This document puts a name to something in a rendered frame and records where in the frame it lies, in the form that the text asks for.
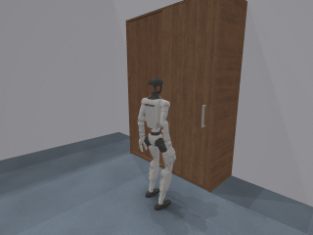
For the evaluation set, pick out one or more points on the wardrobe door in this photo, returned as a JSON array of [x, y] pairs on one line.
[[189, 51], [145, 37]]

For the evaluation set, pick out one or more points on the right robot upper arm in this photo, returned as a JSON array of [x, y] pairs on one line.
[[164, 107]]

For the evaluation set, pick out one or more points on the right robot forearm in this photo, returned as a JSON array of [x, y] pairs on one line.
[[166, 136]]

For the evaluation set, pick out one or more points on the left robot shin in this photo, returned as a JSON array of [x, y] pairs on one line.
[[152, 178]]

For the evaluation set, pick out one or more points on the robot left hand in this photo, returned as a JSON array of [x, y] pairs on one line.
[[141, 141]]

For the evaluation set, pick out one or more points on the handle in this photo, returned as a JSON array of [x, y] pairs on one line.
[[202, 116]]

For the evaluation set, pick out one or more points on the left robot upper arm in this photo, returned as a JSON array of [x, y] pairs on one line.
[[142, 111]]

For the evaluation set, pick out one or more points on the robot right hand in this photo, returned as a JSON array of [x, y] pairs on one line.
[[170, 152]]

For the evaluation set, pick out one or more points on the left robot forearm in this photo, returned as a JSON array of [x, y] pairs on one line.
[[141, 129]]

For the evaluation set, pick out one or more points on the right robot thigh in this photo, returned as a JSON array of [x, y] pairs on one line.
[[167, 167]]

